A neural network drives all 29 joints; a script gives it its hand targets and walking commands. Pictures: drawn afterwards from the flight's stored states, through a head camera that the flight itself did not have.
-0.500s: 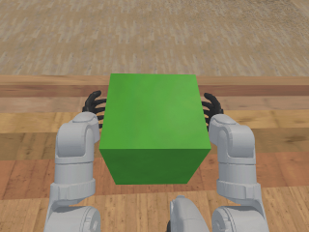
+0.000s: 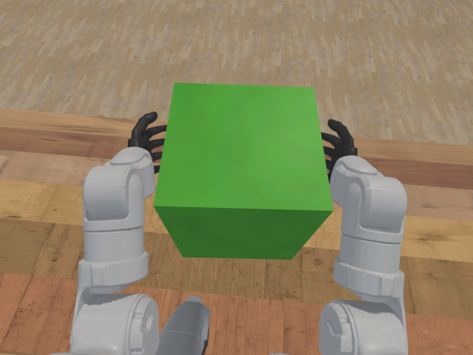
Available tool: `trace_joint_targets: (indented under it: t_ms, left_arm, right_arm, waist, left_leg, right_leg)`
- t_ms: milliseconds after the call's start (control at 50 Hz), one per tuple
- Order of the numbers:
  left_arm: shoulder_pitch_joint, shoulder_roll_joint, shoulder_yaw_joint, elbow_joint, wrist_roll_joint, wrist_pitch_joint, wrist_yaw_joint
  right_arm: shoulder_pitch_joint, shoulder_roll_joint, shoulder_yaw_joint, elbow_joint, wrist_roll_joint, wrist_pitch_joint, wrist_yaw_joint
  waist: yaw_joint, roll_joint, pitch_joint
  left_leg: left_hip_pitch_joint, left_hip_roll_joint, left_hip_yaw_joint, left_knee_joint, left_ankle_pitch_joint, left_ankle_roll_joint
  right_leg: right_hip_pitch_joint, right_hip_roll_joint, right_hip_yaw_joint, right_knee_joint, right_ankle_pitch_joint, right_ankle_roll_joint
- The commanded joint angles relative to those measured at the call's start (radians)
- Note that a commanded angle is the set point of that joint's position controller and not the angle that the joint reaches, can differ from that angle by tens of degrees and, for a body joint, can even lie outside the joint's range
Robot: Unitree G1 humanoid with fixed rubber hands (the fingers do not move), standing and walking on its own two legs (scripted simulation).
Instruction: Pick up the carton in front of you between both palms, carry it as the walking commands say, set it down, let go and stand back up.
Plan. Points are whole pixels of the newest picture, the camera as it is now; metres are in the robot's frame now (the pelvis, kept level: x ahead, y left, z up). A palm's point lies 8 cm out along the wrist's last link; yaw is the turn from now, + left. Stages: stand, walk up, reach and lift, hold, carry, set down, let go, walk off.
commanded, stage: carry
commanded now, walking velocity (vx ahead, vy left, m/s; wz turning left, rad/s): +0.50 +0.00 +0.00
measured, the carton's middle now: (240, 182) +0.37 +0.03 +0.03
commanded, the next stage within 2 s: none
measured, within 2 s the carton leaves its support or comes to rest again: neither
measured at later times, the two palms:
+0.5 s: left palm (192, 100) +0.69 +0.18 -0.10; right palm (304, 111) +0.67 -0.12 -0.09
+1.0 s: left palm (195, 46) +1.05 +0.23 -0.19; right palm (277, 53) +1.05 -0.06 -0.20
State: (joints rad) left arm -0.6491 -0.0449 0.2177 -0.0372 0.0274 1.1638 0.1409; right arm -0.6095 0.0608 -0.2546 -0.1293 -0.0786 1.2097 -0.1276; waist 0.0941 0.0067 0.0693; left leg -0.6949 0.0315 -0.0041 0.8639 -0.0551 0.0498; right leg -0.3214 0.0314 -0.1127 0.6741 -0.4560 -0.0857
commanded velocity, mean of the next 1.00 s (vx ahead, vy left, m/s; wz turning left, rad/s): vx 0.50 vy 0.00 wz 0.00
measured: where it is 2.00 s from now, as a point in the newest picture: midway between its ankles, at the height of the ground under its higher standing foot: (244, 151)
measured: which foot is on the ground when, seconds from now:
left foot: up 0.00-0.12, down 0.14-0.58, up 0.60-0.96, down 0.98-1.00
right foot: down 0.00-0.16, up 0.18-0.56, down 0.58-0.98, up 1.00-1.00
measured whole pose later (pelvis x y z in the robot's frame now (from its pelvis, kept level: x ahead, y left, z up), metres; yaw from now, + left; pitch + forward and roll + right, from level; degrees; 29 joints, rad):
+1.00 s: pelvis +0.71 +0.06 -0.31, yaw +1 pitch +2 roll -1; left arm -0.59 0.03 0.14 0.09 -0.05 1.07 0.15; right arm -0.50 0.07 -0.20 -0.05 -0.09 1.11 -0.13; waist 0.06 0.03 -0.03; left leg -0.47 -0.03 0.07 0.53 0.12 0.11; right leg -0.36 0.10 -0.08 1.35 -0.58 -0.08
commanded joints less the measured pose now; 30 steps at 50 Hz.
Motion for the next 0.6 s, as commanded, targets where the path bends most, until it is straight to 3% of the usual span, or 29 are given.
trace_joint_targets:
  t_ms: [0,40,60,80,100,120,140,160,180,200,220,240,260,280,300,320,340,360,380,400,420,460,480,500,520,540,560,580]
  left_arm:
    - [-0.621,-1.04,-0.756,-0.067,-0.444,0.006,-0.282]
    - [-0.604,-1.036,-0.757,0.003,-0.439,-0.003,-0.292]
    - [-0.6,-1.032,-0.751,0.039,-0.43,-0.007,-0.296]
    - [-0.605,-1.038,-0.745,0.076,-0.433,-0.01,-0.3]
    - [-0.603,-1.05,-0.74,0.104,-0.438,-0.013,-0.303]
    - [-0.638,-1.05,-0.735,0.093,-0.436,-0.021,-0.301]
    - [-0.664,-1.042,-0.715,0.102,-0.423,-0.017,-0.296]
    - [-0.7,-1.02,-0.68,0.116,-0.415,0.004,-0.283]
    - [-0.694,-0.978,-0.652,0.114,-0.402,0.011,-0.265]
    - [-0.696,-0.98,-0.629,0.102,-0.386,0.014,-0.251]
    - [-0.697,-0.999,-0.627,0.082,-0.379,0.012,-0.239]
    - [-0.703,-1.023,-0.618,0.065,-0.371,0.007,-0.232]
    - [-0.698,-1.041,-0.611,0.048,-0.366,-0.001,-0.225]
    - [-0.68,-1.055,-0.613,0.035,-0.361,-0.012,-0.221]
    - [-0.684,-1.069,-0.619,0.014,-0.356,-0.021,-0.219]
    - [-0.68,-1.087,-0.632,0.002,-0.352,-0.03,-0.216]
    - [-0.666,-1.097,-0.644,-0.012,-0.35,-0.04,-0.213]
    - [-0.642,-1.103,-0.658,-0.021,-0.349,-0.051,-0.209]
    - [-0.63,-1.099,-0.675,-0.039,-0.344,-0.063,-0.207]
    - [-0.613,-1.102,-0.691,-0.047,-0.343,-0.073,-0.204]
    - [-0.596,-1.096,-0.705,-0.059,-0.34,-0.082,-0.203]
    - [-0.56,-1.074,-0.72,-0.084,-0.326,-0.096,-0.201]
    - [-0.546,-1.051,-0.721,-0.099,-0.316,-0.101,-0.201]
    - [-0.521,-1.025,-0.723,-0.107,-0.302,-0.104,-0.202]
    - [-0.518,-1.003,-0.732,-0.128,-0.295,-0.105,-0.203]
    - [-0.518,-0.977,-0.738,-0.143,-0.298,-0.102,-0.206]
    - [-0.496,-0.946,-0.738,-0.13,-0.302,-0.098,-0.211]
    - [-0.476,-0.914,-0.733,-0.09,-0.308,-0.092,-0.215]
  right_arm:
    - [-0.614,0.94,0.728,0.01,0.324,-0.035,0.187]
    - [-0.596,0.916,0.714,0.063,0.31,-0.033,0.199]
    - [-0.597,0.9,0.702,0.09,0.305,-0.033,0.206]
    - [-0.585,0.887,0.69,0.115,0.3,-0.034,0.213]
    - [-0.573,0.875,0.677,0.131,0.297,-0.035,0.22]
    - [-0.589,0.869,0.666,0.131,0.304,-0.037,0.23]
    - [-0.603,0.863,0.65,0.155,0.326,-0.033,0.239]
    - [-0.634,0.861,0.641,0.194,0.348,-0.032,0.244]
    - [-0.65,0.886,0.654,0.2,0.382,-0.027,0.249]
    - [-0.695,0.919,0.671,0.178,0.419,-0.03,0.253]
    - [-0.733,0.982,0.685,0.149,0.454,-0.034,0.258]
    - [-0.778,1.034,0.703,0.13,0.483,-0.041,0.262]
    - [-0.812,1.076,0.721,0.097,0.513,-0.047,0.266]
    - [-0.841,1.107,0.738,0.074,0.541,-0.055,0.269]
    - [-0.854,1.126,0.754,0.05,0.555,-0.066,0.268]
    - [-0.86,1.138,0.77,0.028,0.568,-0.078,0.267]
    - [-0.848,1.149,0.778,0.017,0.572,-0.088,0.265]
    - [-0.812,1.152,0.788,0.011,0.573,-0.097,0.263]
    - [-0.791,1.157,0.794,0.004,0.571,-0.107,0.263]
    - [-0.756,1.154,0.801,0.004,0.565,-0.116,0.263]
    - [-0.73,1.152,0.81,0.003,0.561,-0.126,0.264]
    - [-0.689,1.138,0.833,-0.01,0.559,-0.146,0.266]
    - [-0.667,1.124,0.841,-0.008,0.56,-0.154,0.268]
    - [-0.656,1.115,0.851,-0.008,0.558,-0.161,0.27]
    - [-0.634,1.103,0.862,-0.007,0.549,-0.167,0.271]
    - [-0.629,1.086,0.869,-0.01,0.542,-0.171,0.268]
    - [-0.638,1.051,0.859,-0.006,0.53,-0.167,0.265]
    - [-0.605,1.026,0.842,0.02,0.5,-0.15,0.258]
  waist:
    - [0.057,-0.058,-0.502]
    - [0.047,-0.07,-0.448]
    - [0.016,-0.109,-0.426]
    - [-0.07,-0.141,-0.482]
    - [-0.165,-0.098,-0.505]
    - [-0.248,-0.026,-0.482]
    - [-0.245,0.18,-0.411]
    - [-0.149,0.333,-0.479]
    - [-0.149,0.251,-0.506]
    - [-0.159,0.216,-0.539]
    - [-0.156,0.072,-0.542]
    - [-0.145,0.068,-0.54]
    - [-0.137,0.044,-0.537]
    - [-0.138,-0.024,-0.505]
    - [-0.155,-0.009,-0.499]
    - [-0.162,0.012,-0.491]
    - [-0.159,0.069,-0.539]
    - [-0.16,0.078,-0.563]
    - [-0.189,0.051,-0.573]
    - [-0.218,0.061,-0.583]
    - [-0.23,0.025,-0.559]
    - [-0.24,0.035,-0.521]
    - [-0.227,0.075,-0.521]
    - [-0.179,0.127,-0.565]
    - [-0.107,0.12,-0.584]
    - [-0.013,0.073,-0.578]
    - [0.062,-0.11,-0.519]
    - [0.024,-0.233,-0.56]
  left_leg:
    - [-0.038,-0.045,0.063,-0.321,0.33,-0.013]
    - [0.2,-0.05,0.084,-0.47,0.498,-0.002]
    - [0.315,-0.06,0.108,-0.454,0.536,0.011]
    - [0.489,-0.06,0.136,-0.295,0.567,0.032]
    - [0.625,-0.048,0.13,-0.326,0.464,0.046]
    - [0.733,-0.015,0.103,-0.352,0.344,0.067]
    - [0.791,0.079,-0.024,-0.335,0.504,0.068]
    - [0.982,0.207,-0.265,-0.181,0.683,0.115]
    - [0.983,0.24,-0.332,-0.204,0.596,0.14]
    - [0.939,0.281,-0.469,-0.257,0.281,0.219]
    - [0.873,0.272,-0.502,-0.266,0.112,0.233]
    - [0.808,0.261,-0.536,-0.242,0.159,0.23]
    - [0.762,0.254,-0.523,-0.226,0.198,0.213]
    - [0.663,0.238,-0.461,-0.259,0.189,0.215]
    - [0.613,0.223,-0.431,-0.293,0.179,0.217]
    - [0.603,0.197,-0.391,-0.286,0.248,0.211]
    - [0.668,0.195,-0.359,-0.213,0.369,0.196]
    - [0.714,0.168,-0.313,-0.167,0.47,0.166]
    - [0.783,0.084,-0.229,-0.074,0.388,0.13]
    - [0.835,0.05,-0.213,-0.045,0.418,0.111]
    - [0.792,0.012,-0.163,-0.032,0.347,0.115]
    - [0.637,-0.038,-0.093,-0.004,0.24,0.114]
    - [0.571,-0.032,-0.086,0.023,0.175,0.121]
    - [0.515,-0.001,-0.046,0.125,0.193,0.104]
    - [0.48,0.02,-0.026,0.233,0.318,0.08]
    - [0.364,0.044,0.002,0.412,0.433,0.045]
    - [0.189,-0.044,0.061,0.721,0.037,-0.006]
    - [-0.103,-0.125,0.029,0.902,-0.627,-0.031]
  right_leg:
    - [0.485,-0.126,0.19,0.054,0.577,-0.095]
    - [0.269,-0.097,0.139,0.085,0.4,-0.08]
    - [0.171,-0.094,0.127,0.123,0.343,-0.073]
    - [0.089,-0.126,0.095,0.241,0.447,-0.046]
    - [0.039,-0.126,0.053,0.407,0.574,-0.014]
    - [-0.056,-0.107,0.039,0.662,0.59,0.015]
    - [-0.254,0.025,0.032,0.937,-0.058,0.036]
    - [-0.473,0.06,0.147,0.976,-0.175,0.036]
    - [-0.518,0.016,0.171,0.932,-0.116,0.036]
    - [-0.565,0.003,0.159,0.944,-0.115,0.05]
    - [-0.609,-0.042,0.208,0.857,0.004,0.051]
    - [-0.594,-0.054,0.2,0.81,0.008,0.047]
    - [-0.574,-0.061,0.196,0.783,-0.002,0.048]
    - [-0.526,-0.069,0.193,0.652,0.06,0.069]
    - [-0.474,-0.06,0.165,0.559,0.067,0.081]
    - [-0.455,-0.051,0.145,0.465,0.105,0.089]
    - [-0.469,-0.052,0.123,0.526,0.231,0.067]
    - [-0.493,-0.046,0.112,0.501,0.27,0.046]
    - [-0.543,-0.045,0.112,0.344,0.457,0.039]
    - [-0.563,-0.014,0.072,0.286,0.521,0.031]
    - [-0.49,0.005,0.045,0.111,0.616,0.037]
    - [-0.239,0.056,-0.021,-0.129,0.761,0.04]
    - [-0.13,0.065,-0.025,-0.151,0.826,0.034]
    - [0.016,0.06,-0.039,-0.062,0.939,0.011]
    - [0.119,0.049,-0.026,-0.083,0.871,-0.005]
    - [0.301,0.01,0.016,-0.138,0.825,-0.037]
    - [0.417,-0.058,0.091,-0.228,0.841,-0.087]
    - [0.679,-0.242,0.343,0.014,1.249,-0.164]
